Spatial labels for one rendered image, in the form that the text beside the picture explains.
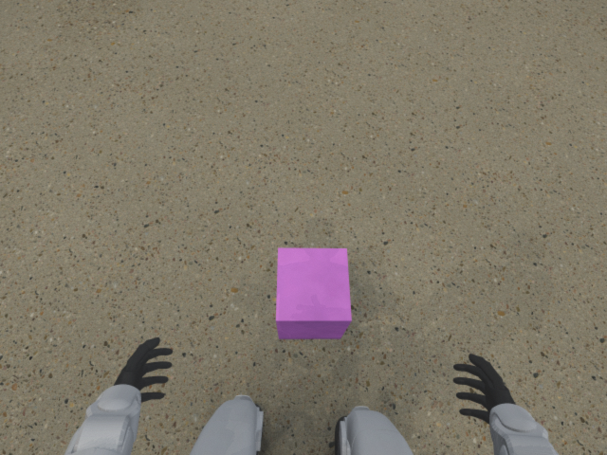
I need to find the robot left thigh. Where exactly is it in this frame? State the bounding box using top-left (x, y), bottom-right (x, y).
top-left (190, 399), bottom-right (264, 455)

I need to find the robot right forearm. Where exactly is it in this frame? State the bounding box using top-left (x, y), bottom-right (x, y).
top-left (489, 403), bottom-right (559, 455)

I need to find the robot right hand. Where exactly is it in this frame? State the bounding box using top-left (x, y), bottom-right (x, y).
top-left (453, 354), bottom-right (516, 424)

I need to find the robot left forearm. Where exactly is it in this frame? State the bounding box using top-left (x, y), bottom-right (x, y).
top-left (64, 384), bottom-right (141, 455)

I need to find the left robot shin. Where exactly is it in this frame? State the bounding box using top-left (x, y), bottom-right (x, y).
top-left (233, 395), bottom-right (255, 405)

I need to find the robot left hand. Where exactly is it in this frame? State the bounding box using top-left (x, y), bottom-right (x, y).
top-left (114, 337), bottom-right (173, 403)

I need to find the carton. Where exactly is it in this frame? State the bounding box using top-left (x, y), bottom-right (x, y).
top-left (276, 248), bottom-right (352, 339)

